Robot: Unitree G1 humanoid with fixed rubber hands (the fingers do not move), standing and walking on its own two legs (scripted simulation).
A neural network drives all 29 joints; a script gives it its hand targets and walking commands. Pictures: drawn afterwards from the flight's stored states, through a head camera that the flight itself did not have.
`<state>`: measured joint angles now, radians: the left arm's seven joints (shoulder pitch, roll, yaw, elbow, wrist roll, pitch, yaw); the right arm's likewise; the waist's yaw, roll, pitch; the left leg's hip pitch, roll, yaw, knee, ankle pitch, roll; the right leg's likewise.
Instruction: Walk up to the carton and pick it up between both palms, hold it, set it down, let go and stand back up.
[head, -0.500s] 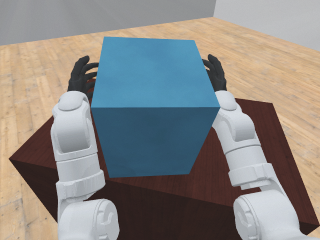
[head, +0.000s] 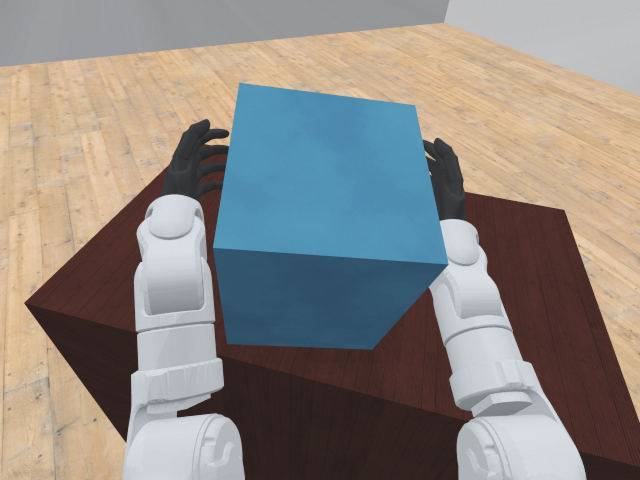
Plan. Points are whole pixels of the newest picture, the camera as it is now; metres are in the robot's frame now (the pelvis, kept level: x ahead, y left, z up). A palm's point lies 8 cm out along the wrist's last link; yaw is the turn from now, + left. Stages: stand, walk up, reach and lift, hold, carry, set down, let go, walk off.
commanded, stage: set down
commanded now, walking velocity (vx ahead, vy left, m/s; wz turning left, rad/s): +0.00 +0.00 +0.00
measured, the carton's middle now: (314, 233) +0.38 +0.00 +0.15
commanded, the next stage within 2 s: none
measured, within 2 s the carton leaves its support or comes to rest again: neither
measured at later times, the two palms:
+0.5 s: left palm (199, 210) +0.37 +0.13 +0.20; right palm (445, 226) +0.36 -0.16 +0.17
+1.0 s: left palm (230, 218) +0.38 +0.10 +0.17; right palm (461, 234) +0.37 -0.19 +0.15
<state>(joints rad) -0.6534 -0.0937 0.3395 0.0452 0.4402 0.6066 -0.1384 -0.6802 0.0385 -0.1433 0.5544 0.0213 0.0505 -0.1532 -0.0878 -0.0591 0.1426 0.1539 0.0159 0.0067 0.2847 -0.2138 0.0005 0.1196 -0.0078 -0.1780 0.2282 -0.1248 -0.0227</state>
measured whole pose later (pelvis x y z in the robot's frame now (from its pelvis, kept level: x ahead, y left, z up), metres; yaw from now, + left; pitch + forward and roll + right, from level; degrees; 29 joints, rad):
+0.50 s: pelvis +0.00 +0.01 +0.00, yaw +0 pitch -10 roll -1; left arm -0.58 -0.12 0.25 -0.01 0.40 0.59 -0.03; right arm -0.63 -0.01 -0.11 0.53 0.04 -0.04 -0.14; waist -0.09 -0.04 0.17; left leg 0.09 0.01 0.01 0.30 -0.21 0.01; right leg 0.06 -0.02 -0.17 0.23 -0.12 -0.01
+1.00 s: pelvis +0.00 +0.00 +0.00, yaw +0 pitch -7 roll -1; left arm -0.58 -0.13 0.25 0.14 0.37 0.48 0.02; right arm -0.65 -0.02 -0.16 0.64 -0.01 -0.09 -0.11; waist -0.11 -0.03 0.13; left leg 0.04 0.02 0.01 0.30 -0.21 0.00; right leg 0.01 -0.01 -0.18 0.24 -0.12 -0.03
